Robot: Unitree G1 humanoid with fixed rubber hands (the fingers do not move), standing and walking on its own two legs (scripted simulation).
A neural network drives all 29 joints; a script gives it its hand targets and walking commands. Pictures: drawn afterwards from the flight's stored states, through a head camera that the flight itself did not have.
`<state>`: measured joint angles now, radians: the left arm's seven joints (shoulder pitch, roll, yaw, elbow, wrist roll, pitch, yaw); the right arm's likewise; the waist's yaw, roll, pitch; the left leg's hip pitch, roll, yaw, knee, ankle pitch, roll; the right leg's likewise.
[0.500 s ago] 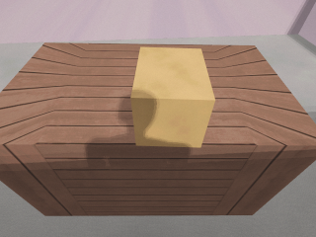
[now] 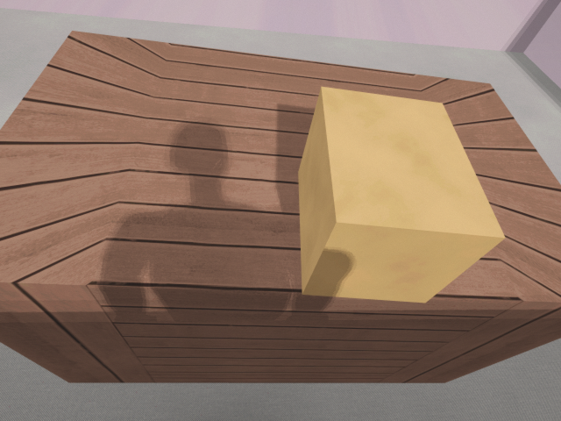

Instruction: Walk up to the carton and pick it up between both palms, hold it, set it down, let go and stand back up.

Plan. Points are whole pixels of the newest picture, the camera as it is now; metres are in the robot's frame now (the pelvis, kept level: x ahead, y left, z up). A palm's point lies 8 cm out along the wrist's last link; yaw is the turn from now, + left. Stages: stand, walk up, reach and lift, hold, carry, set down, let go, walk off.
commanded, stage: walk up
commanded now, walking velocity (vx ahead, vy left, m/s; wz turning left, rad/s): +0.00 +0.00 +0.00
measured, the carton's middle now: (374, 196) +0.46 -0.13 +0.05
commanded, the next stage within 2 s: none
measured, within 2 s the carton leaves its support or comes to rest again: neither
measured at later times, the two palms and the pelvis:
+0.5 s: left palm out of the picture +0.00 +0.21 -0.15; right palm out of the picture -0.02 -0.20 -0.15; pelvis +0.02 +0.01 +0.00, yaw +0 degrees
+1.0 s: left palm out of the picture +0.05 +0.16 -0.16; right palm out of the picture -0.04 -0.34 -0.14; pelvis -0.04 -0.09 -0.01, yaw -1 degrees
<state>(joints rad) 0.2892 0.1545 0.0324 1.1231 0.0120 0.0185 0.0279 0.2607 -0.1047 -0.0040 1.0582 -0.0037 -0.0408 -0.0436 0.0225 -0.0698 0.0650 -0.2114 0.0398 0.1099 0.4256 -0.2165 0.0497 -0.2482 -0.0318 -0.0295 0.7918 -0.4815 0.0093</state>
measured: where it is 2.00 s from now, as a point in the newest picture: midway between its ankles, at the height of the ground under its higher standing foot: outside the picture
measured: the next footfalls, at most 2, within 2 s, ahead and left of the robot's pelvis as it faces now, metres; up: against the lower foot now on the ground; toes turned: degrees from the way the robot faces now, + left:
right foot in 0.24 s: +0.03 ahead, -0.09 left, +0.00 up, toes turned -4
right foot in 1.04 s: -0.03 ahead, -0.25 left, +0.00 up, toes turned -1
